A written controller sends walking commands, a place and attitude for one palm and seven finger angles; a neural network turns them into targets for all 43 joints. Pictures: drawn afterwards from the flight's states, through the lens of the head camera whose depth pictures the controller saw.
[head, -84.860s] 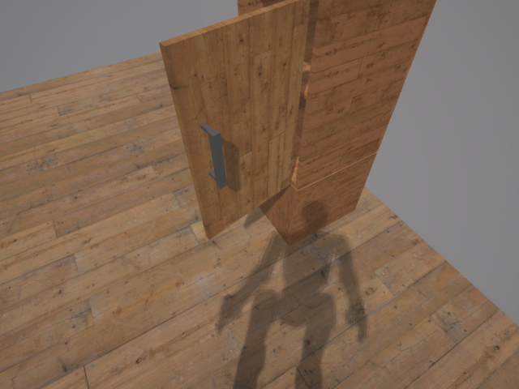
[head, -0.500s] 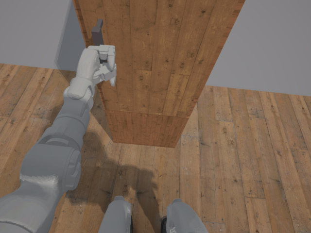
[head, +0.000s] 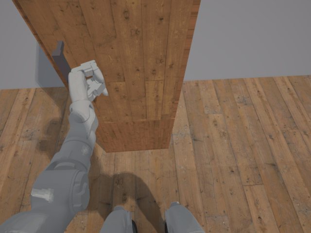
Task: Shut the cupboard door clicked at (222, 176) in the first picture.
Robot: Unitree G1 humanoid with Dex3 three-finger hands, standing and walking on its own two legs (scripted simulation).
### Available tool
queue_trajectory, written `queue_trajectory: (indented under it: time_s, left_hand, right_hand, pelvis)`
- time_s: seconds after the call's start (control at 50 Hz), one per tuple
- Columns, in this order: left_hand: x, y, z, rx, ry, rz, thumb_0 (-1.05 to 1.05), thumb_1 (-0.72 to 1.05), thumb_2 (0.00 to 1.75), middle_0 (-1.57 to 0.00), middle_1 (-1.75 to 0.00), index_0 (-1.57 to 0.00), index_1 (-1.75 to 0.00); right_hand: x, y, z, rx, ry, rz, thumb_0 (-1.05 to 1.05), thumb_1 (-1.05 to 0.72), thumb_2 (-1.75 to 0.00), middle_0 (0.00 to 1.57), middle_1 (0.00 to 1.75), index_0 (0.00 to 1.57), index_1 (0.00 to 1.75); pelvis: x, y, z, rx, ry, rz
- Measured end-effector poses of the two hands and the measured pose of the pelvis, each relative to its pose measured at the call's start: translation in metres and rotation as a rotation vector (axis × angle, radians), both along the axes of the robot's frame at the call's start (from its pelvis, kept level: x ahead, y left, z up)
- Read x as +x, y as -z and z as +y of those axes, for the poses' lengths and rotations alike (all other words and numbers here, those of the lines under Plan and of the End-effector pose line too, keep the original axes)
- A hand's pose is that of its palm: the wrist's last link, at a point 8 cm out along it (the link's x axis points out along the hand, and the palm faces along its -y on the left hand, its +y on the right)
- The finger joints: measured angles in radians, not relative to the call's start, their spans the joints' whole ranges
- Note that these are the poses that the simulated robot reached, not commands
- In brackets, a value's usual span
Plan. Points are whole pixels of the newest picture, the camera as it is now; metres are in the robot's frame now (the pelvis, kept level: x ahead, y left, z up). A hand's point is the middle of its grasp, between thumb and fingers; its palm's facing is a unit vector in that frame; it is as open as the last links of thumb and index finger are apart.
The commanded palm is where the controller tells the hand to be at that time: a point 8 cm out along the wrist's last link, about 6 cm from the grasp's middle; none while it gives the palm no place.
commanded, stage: pull the fist back off the door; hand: left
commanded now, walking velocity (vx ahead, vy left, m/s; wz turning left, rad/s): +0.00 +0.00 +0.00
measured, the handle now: (70, 72) +0.53 +0.17 +0.08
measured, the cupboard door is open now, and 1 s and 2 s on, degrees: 0 0 0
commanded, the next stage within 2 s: draw the hand back to the body in 0.38 s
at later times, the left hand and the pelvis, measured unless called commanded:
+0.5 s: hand (103, 111) +0.40 +0.08 +0.08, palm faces +0.08 -1.00 -0.01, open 3.1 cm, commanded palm +0.37 +0.14 +0.08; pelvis +0.04 -0.02 +0.02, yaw +4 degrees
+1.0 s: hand (59, 130) +0.32 +0.14 +0.15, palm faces +0.10 -0.99 -0.03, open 3.1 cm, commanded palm +0.28 +0.20 +0.16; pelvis +0.04 -0.02 +0.05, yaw +3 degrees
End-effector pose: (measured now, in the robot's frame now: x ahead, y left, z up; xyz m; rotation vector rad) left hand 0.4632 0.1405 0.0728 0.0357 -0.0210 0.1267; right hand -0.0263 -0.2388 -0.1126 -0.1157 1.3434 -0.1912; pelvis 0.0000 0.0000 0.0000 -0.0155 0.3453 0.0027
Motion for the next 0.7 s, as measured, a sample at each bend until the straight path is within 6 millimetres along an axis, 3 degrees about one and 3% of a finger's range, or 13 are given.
queue_trajectory:
  time_s: [0.06,0.12,0.28,0.36,0.44,0.5,0.56,0.7]
  left_hand:
    - [-0.014,0.003,0.003,-0.031,-0.005,0.002,0.02,0.9,0.9,-1.3,-1.5,-1.3,-1.5]
    - [-0.028,0.004,0.008,-0.044,-0.016,0.006,0.02,0.9,0.9,-1.3,-1.5,-1.3,-1.5]
    - [-0.064,-0.004,0.004,-0.03,0.038,-0.025,0.02,0.9,0.9,-1.3,-1.5,-1.3,-1.5]
    - [-0.082,-0.005,-0.001,-0.037,0.047,-0.013,0.02,0.9,0.9,-1.3,-1.5,-1.3,-1.5]
    - [-0.092,-0.007,-0.004,-0.028,0.048,-0.02,0.02,0.9,0.9,-1.3,-1.5,-1.3,-1.5]
    - [-0.093,-0.008,-0.004,-0.018,0.046,-0.029,0.02,0.9,0.9,-1.3,-1.5,-1.3,-1.5]
    - [-0.092,-0.012,0.0,-0.011,0.044,-0.034,0.02,0.9,0.9,-1.3,-1.5,-1.3,-1.5]
    - [-0.11,-0.039,0.018,0.001,0.035,-0.039,0.02,0.9,0.9,-1.3,-1.5,-1.3,-1.5]
  right_hand:
    - [0.016,-0.006,-0.003,0.007,-0.004,0.005,0.01,-0.91,-0.9,0.2,0.3,0.21,0.3]
    - [0.045,-0.012,-0.011,-0.008,-0.025,-0.036,0.01,-0.91,-0.9,0.2,0.3,0.21,0.3]
    - [0.154,-0.028,-0.028,-0.047,-0.124,-0.263,0.01,-0.91,-0.9,0.2,0.3,0.2,0.3]
    - [0.206,-0.038,-0.025,-0.042,-0.174,-0.386,0.01,-0.91,-0.9,0.2,0.3,0.2,0.3]
    - [0.241,-0.046,-0.016,-0.026,-0.22,-0.478,0.01,-0.91,-0.9,0.2,0.3,0.2,0.3]
    - [0.254,-0.048,-0.008,-0.009,-0.242,-0.512,0.01,-0.91,-0.9,0.2,0.3,0.2,0.3]
    - [0.254,-0.045,-0.002,0.011,-0.243,-0.516,0.01,-0.91,-0.9,0.2,0.3,0.2,0.3]
    - [0.223,-0.043,0.003,0.058,-0.19,-0.454,0.01,-0.91,-0.9,0.2,0.3,0.21,0.3]
  pelvis:
    - [0.012,-0.008,-0.003,0.003,-0.001,-0.016]
    - [0.023,-0.015,-0.007,0.005,-0.009,-0.031]
    - [0.042,-0.022,-0.013,0.008,-0.036,-0.071]
    - [0.045,-0.024,-0.015,0.015,-0.045,-0.091]
    - [0.045,-0.023,-0.019,0.021,-0.057,-0.105]
    - [0.042,-0.021,-0.023,0.023,-0.064,-0.11]
    - [0.039,-0.02,-0.025,0.024,-0.065,-0.114]
    - [0.041,-0.032,-0.026,0.03,-0.053,-0.159]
